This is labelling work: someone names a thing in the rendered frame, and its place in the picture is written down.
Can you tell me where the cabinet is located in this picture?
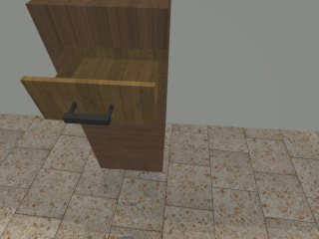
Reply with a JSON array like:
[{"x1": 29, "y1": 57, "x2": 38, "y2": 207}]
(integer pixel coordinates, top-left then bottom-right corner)
[{"x1": 25, "y1": 0, "x2": 171, "y2": 172}]

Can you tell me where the handle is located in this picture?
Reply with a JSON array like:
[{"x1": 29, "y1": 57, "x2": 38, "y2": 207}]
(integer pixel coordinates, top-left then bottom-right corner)
[{"x1": 62, "y1": 103, "x2": 114, "y2": 125}]

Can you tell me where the drawer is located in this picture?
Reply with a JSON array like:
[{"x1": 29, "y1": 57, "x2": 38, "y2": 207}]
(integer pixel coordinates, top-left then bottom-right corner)
[{"x1": 20, "y1": 46, "x2": 161, "y2": 125}]

